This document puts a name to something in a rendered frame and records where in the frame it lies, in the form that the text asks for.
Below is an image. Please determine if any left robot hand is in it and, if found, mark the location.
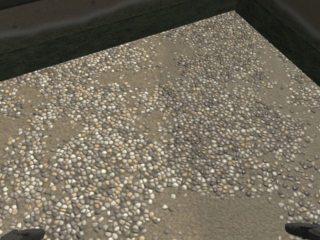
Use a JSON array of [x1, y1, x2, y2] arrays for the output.
[[0, 228, 45, 240]]

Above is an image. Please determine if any right robot hand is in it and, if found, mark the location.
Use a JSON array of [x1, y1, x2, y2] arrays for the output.
[[285, 222, 320, 240]]

